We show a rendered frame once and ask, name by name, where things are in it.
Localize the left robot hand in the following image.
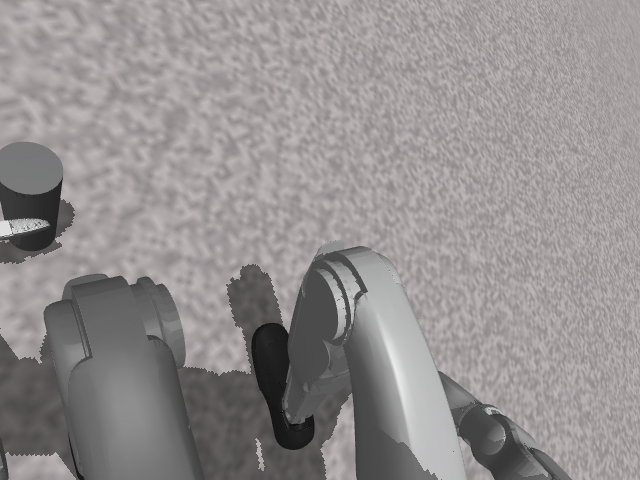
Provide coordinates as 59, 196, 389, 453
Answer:
0, 218, 50, 241

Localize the right robot foot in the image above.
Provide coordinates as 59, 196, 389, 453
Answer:
251, 323, 315, 450

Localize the right robot hand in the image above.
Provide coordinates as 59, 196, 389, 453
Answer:
438, 371, 483, 437

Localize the can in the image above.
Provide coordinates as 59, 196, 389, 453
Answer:
0, 142, 63, 251

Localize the left robot foot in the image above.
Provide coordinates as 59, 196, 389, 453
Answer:
68, 434, 84, 480

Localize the right robot arm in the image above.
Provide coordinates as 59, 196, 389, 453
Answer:
459, 404, 572, 480

